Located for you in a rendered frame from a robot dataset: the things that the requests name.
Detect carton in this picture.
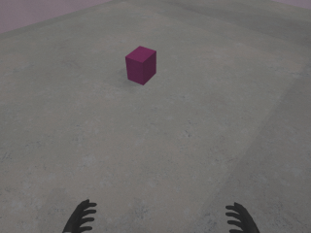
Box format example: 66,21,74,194
125,46,156,85

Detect left robot hand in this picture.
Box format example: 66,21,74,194
62,199,97,233

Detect right robot hand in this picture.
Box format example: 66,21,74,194
225,202,259,233

